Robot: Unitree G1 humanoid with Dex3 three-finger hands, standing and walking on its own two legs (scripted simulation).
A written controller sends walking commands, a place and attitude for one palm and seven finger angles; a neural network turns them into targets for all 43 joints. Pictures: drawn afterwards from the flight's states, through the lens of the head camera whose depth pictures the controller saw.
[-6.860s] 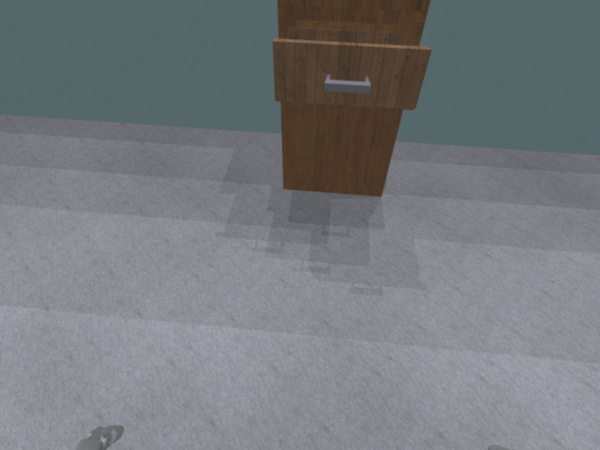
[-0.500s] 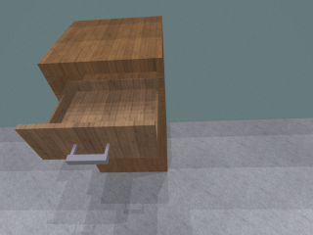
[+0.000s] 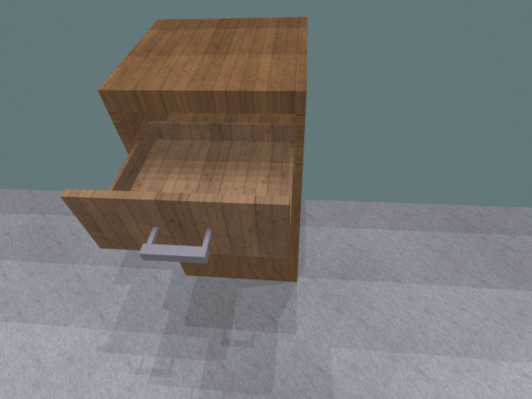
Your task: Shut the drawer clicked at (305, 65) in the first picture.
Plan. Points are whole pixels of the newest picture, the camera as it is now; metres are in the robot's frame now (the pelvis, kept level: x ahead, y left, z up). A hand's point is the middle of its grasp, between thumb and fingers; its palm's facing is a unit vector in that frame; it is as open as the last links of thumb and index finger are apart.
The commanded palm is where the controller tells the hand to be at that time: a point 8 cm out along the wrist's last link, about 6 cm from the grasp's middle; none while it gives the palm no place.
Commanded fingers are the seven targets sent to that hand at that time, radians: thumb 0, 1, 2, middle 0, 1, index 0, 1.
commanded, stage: come to a stop and stand still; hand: left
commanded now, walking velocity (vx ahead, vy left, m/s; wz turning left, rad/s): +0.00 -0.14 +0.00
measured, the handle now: (178, 243) +0.39 +0.23 -0.05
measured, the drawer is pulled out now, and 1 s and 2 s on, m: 0.28 0.28 0.28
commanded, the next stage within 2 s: look again from close up in 0.48 s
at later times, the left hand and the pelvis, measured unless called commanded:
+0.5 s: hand out of the picture +0.01 +0.21 -0.19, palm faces +0.03 -0.99 -0.17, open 7.3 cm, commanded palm none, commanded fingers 0.00 0.90 0.90 -0.20 -0.30 -0.20 -0.30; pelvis +0.02 +0.04 -0.01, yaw -1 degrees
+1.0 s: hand out of the picture +0.03 +0.21 -0.18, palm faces +0.00 -0.97 -0.23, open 7.3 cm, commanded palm none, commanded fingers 0.00 0.90 0.90 -0.20 -0.30 -0.20 -0.30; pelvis +0.01 +0.04 -0.01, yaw -1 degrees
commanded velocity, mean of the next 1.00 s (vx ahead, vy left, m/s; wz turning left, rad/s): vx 0.00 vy -0.02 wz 0.00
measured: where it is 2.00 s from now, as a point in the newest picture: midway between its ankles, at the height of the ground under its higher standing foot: outside the picture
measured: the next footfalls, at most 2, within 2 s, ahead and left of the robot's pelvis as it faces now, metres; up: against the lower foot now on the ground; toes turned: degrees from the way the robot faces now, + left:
left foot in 0.06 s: +0.03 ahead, +0.16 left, +0.00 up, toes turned +1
